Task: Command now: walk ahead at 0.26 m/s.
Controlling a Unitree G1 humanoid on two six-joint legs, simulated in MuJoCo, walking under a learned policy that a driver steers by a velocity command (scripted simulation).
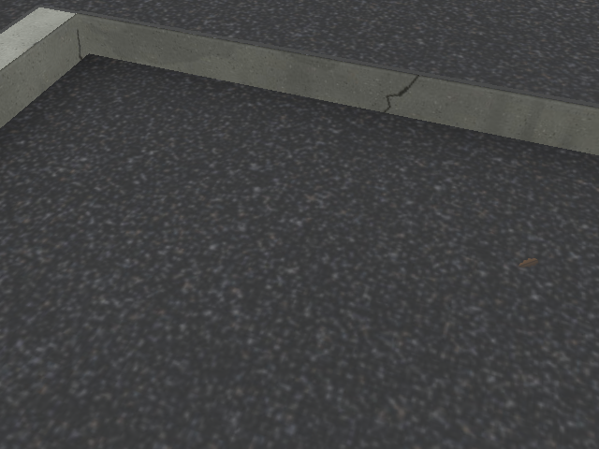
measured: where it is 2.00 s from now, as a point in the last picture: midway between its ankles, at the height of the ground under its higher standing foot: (332, 257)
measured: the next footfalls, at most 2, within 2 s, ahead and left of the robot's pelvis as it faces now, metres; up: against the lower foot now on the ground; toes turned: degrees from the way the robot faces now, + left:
right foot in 0.52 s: +0.38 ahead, -0.14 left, +0.00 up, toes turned -2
left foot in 1.08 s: +0.68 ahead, +0.10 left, +0.00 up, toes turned +2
